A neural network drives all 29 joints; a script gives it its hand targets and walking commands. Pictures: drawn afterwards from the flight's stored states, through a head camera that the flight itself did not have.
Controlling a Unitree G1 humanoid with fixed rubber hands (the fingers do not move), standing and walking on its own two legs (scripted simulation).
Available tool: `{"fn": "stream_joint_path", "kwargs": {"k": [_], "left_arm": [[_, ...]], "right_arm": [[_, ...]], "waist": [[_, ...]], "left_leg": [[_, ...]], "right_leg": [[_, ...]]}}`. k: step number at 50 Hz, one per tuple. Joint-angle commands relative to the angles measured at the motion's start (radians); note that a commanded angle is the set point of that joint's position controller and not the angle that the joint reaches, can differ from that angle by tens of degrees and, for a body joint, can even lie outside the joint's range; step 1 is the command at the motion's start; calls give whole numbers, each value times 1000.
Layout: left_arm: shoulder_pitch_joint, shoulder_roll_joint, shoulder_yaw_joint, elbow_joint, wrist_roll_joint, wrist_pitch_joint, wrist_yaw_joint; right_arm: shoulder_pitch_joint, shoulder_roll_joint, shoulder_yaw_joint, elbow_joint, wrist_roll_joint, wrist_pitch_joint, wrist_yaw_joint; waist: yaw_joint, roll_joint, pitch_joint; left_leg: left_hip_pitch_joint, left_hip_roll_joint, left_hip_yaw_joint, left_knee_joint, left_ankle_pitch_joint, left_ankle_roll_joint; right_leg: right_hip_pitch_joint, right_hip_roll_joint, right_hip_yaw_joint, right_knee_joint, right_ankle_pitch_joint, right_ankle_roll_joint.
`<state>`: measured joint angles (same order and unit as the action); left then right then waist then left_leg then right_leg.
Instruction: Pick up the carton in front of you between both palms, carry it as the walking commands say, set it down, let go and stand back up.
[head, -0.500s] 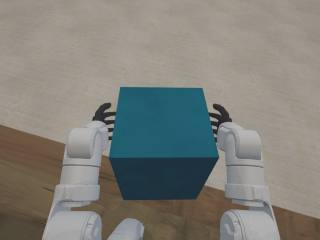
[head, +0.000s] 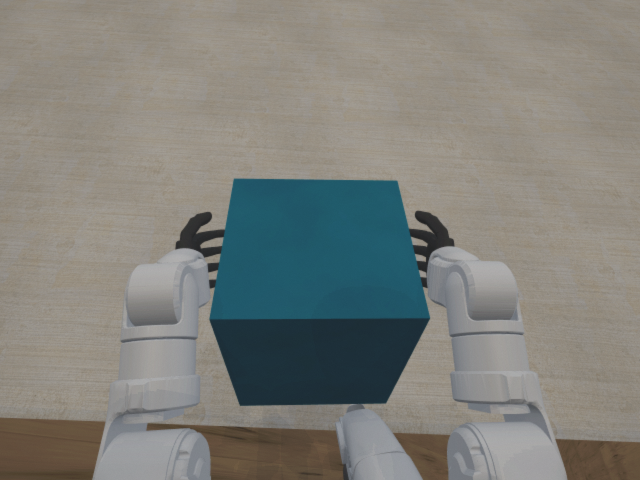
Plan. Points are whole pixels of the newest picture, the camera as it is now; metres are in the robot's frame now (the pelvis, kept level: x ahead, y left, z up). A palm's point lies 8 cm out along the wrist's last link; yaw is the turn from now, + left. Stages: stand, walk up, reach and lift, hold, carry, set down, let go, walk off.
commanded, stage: carry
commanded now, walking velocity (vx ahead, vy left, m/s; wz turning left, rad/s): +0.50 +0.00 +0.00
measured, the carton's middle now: (314, 298) +0.34 -0.04 +0.00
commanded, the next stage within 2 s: none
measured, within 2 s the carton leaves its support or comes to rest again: neither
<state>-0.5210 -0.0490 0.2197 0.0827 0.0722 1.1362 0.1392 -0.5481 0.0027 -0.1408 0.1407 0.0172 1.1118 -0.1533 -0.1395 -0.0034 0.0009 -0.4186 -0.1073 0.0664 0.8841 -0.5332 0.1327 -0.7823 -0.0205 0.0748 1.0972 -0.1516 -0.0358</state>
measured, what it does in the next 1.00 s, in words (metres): goes down: right foot 0.11 m lower, then left foot 0.11 m lower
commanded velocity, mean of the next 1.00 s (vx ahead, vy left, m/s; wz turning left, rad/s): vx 0.50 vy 0.00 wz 0.00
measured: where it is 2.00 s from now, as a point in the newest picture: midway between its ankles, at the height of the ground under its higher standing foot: (276, 216)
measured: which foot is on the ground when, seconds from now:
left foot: down 0.00-0.16, up 0.18-0.56, down 0.58-1.00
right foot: up 0.00-0.14, down 0.16-0.58, up 0.60-1.00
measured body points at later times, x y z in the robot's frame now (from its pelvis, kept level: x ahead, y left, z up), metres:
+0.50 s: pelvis +0.37 -0.03 -0.12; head +0.41 -0.04 +0.32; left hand +0.71 +0.15 -0.05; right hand +0.73 -0.15 -0.06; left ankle +0.56 +0.09 -0.82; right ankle +0.23 -0.10 -0.80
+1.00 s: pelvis +0.74 -0.03 -0.20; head +0.80 -0.03 +0.25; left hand +1.10 +0.10 -0.13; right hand +1.08 -0.21 -0.13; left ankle +0.61 +0.05 -0.91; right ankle +0.89 -0.12 -0.91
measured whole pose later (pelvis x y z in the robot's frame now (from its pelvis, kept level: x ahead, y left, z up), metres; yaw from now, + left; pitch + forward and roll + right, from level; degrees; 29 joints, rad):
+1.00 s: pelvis +0.74 -0.03 -0.20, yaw -1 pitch +5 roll +0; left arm -0.43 -0.08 0.19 -0.09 0.06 1.07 0.14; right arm -0.48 0.05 -0.17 -0.02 0.01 1.05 -0.15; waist -0.08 0.00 0.03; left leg -0.18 -0.04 0.07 0.63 -0.49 0.06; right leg -0.59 0.00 -0.09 0.51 0.00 -0.05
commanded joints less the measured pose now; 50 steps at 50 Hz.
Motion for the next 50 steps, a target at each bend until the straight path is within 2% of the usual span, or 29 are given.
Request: {"fn": "stream_joint_path", "kwargs": {"k": [1,4,5,7,8,9,10,11,13,14,15,16,17,18,20,23,26,28,29,30,31,32,33,35,36,39,46,49,50], "left_arm": [[-740,-978,-648,-200,-328,-79,-191],[-737,-949,-677,-254,-342,-69,-180],[-713,-928,-681,-249,-337,-62,-179],[-684,-899,-691,-233,-340,-46,-186],[-643,-880,-692,-201,-343,-37,-197],[-632,-853,-693,-139,-351,-29,-204],[-600,-859,-686,-95,-380,-21,-210],[-617,-893,-706,-98,-407,-20,-218],[-716,-959,-743,-130,-469,-23,-233],[-763,-1017,-768,-136,-502,-30,-242],[-820,-1056,-780,-157,-531,-39,-252],[-871,-1086,-800,-176,-553,-49,-258],[-903,-1105,-811,-191,-579,-58,-264],[-911,-1124,-816,-201,-595,-68,-267],[-882,-1151,-818,-218,-608,-83,-272],[-832,-1123,-804,-240,-610,-95,-270],[-755,-1070,-794,-217,-597,-87,-264],[-707,-1029,-786,-186,-573,-76,-257],[-683,-1009,-782,-167,-555,-70,-253],[-681,-1009,-772,-135,-533,-55,-251],[-669,-973,-739,-90,-511,-34,-246],[-626,-965,-726,-86,-496,-22,-242],[-660,-974,-722,-120,-484,-22,-238],[-710,-1024,-712,-153,-458,-34,-232],[-726,-1039,-705,-174,-447,-43,-228],[-704,-1046,-704,-211,-398,-73,-209],[-617,-967,-753,-291,-333,-119,-188],[-599,-930,-772,-297,-345,-111,-199],[-594,-914,-767,-290,-356,-103,-205]], "right_arm": [[-837,1199,725,-244,521,-53,290],[-772,1163,719,-258,509,-55,284],[-742,1150,706,-242,498,-52,283],[-652,1113,685,-186,450,-45,276],[-647,1074,669,-171,421,-35,273],[-649,1055,643,-149,392,-18,267],[-586,1002,608,-101,358,3,255],[-574,976,580,-95,319,12,246],[-610,979,548,-109,281,11,236],[-606,989,535,-105,266,6,233],[-613,991,529,-112,260,-4,232],[-639,1002,529,-127,251,-14,232],[-665,1022,537,-150,244,-24,230],[-675,1042,548,-177,246,-32,227],[-684,1047,573,-218,252,-45,218],[-688,1021,595,-273,250,-49,201],[-637,955,590,-304,221,-33,186],[-593,911,591,-291,210,-15,190],[-573,885,582,-275,209,-4,198],[-594,843,572,-262,210,1,205],[-522,853,560,-166,212,10,208],[-479,868,563,-134,221,6,213],[-501,928,585,-160,261,3,220],[-661,1043,650,-239,339,-9,238],[-716,1086,679,-273,372,-18,244],[-790,1165,738,-336,450,-48,257],[-672,1141,776,-329,455,-81,283],[-623,1076,766,-321,419,-75,276],[-609,1052,763,-315,407,-69,272]], "waist": [[2,55,-446],[18,103,-433],[66,146,-476],[192,83,-507],[262,-74,-476],[229,-208,-510],[201,-191,-585],[235,-147,-587],[236,13,-522],[221,13,-498],[207,55,-441],[211,38,-403],[219,-11,-398],[213,-77,-437],[263,-39,-432],[304,-38,-388],[260,-106,-381],[177,-84,-422],[124,-40,-462],[134,140,-514],[95,232,-642],[47,269,-734],[43,131,-713],[54,35,-607],[66,21,-579],[71,80,-570],[59,133,-511],[104,139,-540],[138,117,-574]], "left_leg": [[309,162,-309,-140,560,78],[155,123,-178,-51,466,51],[177,148,-152,49,522,28],[131,164,-87,359,776,-18],[-45,111,-49,609,499,-56],[-373,42,-46,825,-140,-111],[-534,58,-97,826,-128,-112],[-595,87,-106,762,-97,-112],[-651,135,-155,596,2,-104],[-602,137,-152,551,10,-108],[-539,149,-149,403,81,-124],[-465,151,-130,259,104,-134],[-398,133,-90,193,136,-136],[-379,145,-85,268,321,-117],[-525,142,-86,69,529,-99],[-174,72,26,-323,846,-103],[22,87,30,-450,975,-70],[216,118,49,-567,980,-49],[402,148,23,-534,871,-50],[708,320,-117,-294,1220,0],[972,460,-377,-122,1395,119],[1003,546,-613,-252,889,255],[896,485,-610,-336,563,212],[679,428,-541,-360,738,180],[595,418,-520,-371,715,173],[547,379,-438,-369,744,153],[532,259,-160,-361,1073,37],[465,232,-49,-210,1189,-40],[358,219,-24,-106,1075,-71]], "right_leg": [[82,49,-97,-320,280,-10],[411,95,-173,-515,520,-22],[486,75,-150,-495,585,-41],[714,59,-170,-629,524,-64],[865,15,-134,-669,492,-86],[1147,-216,124,-390,952,-177],[1267,-283,324,-384,826,-251],[1215,-303,436,-445,449,-313],[1066,-279,505,-459,262,-310],[963,-275,513,-456,279,-296],[826,-263,465,-512,273,-283],[736,-237,433,-548,234,-272],[689,-219,384,-576,271,-253],[729,-215,339,-506,379,-228],[870,-104,227,-397,313,-180],[674,2,84,-376,110,-157],[660,-4,38,-241,80,-123],[675,-16,0,2,258,-93],[555,-2,-33,170,146,-63],[234,56,-57,372,-433,-20],[-4,79,-30,541,-583,2],[-139,80,-24,636,-555,8],[-162,19,-13,505,-435,-6],[-124,-8,-20,360,-306,-2],[-86,-20,-16,312,-309,5],[-80,-23,-59,162,-325,11],[160,42,-175,-408,62,1],[531,101,-244,-705,268,-20],[732,51,-224,-727,329,-33]]}}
